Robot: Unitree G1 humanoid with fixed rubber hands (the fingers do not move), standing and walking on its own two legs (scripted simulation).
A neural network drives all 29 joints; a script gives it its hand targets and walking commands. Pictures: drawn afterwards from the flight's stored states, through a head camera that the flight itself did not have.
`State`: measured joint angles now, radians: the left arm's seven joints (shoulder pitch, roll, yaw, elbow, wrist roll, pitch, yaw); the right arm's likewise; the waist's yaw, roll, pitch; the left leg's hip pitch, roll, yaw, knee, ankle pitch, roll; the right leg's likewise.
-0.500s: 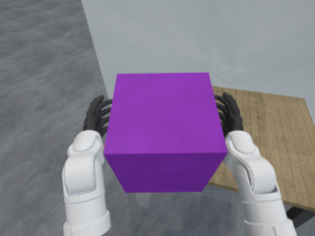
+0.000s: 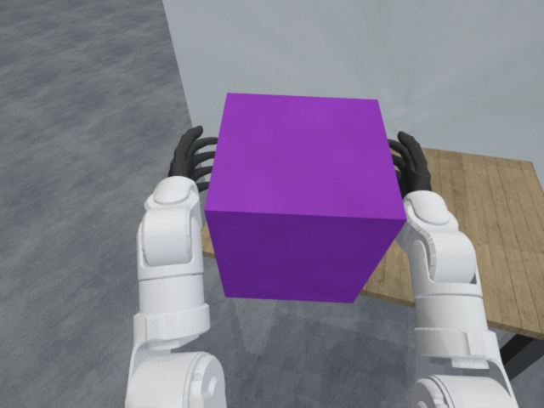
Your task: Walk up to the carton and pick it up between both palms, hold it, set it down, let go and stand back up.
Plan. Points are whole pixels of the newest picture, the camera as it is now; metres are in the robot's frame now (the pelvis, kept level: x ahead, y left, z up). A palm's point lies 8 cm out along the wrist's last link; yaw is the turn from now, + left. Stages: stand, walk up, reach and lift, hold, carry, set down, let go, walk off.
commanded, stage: hold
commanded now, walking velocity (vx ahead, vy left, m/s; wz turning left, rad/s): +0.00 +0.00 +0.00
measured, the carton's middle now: (295, 206) +0.39 -0.03 +0.12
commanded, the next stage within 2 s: none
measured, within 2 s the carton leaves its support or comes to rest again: neither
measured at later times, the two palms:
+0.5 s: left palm (191, 194) +0.38 +0.11 +0.18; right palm (408, 193) +0.37 -0.19 +0.16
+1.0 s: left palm (184, 182) +0.39 +0.12 +0.19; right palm (404, 189) +0.37 -0.18 +0.17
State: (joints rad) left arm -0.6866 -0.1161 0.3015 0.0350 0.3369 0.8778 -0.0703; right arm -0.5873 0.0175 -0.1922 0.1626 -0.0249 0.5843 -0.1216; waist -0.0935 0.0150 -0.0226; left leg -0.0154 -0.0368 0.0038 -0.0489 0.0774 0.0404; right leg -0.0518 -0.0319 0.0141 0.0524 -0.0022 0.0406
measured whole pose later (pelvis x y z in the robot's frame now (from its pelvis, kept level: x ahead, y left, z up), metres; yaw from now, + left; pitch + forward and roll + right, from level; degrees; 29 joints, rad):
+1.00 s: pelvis +0.01 -0.01 +0.00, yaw +1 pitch -1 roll +0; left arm -0.65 -0.10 0.30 0.00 0.32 0.86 -0.07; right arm -0.57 0.01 -0.15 0.16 0.02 0.57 -0.16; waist -0.10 0.02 -0.01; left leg 0.02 -0.03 0.00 -0.09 0.08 0.03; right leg 0.01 -0.03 0.00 -0.03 0.03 0.03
